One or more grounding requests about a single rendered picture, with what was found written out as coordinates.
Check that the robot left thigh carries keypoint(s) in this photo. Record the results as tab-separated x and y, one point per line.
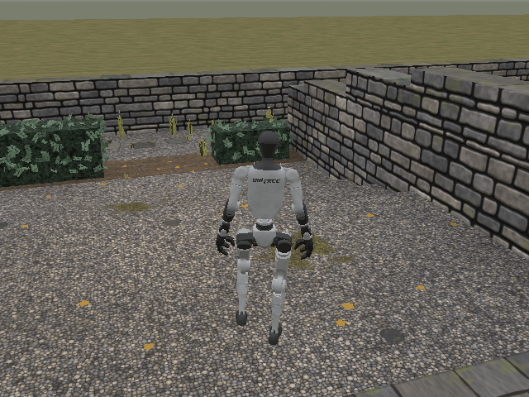
244	240

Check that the robot left hand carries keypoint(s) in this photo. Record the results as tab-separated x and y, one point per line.
221	242

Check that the robot right hand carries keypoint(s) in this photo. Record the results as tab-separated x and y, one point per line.
308	247

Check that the robot head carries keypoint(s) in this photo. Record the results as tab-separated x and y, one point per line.
268	142

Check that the robot left upper arm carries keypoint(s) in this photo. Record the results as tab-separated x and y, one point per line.
236	187

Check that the left robot forearm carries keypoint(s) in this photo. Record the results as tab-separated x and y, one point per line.
226	221

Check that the right robot forearm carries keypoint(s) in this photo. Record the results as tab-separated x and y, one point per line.
304	224

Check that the robot right upper arm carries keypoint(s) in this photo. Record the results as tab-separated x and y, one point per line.
292	176

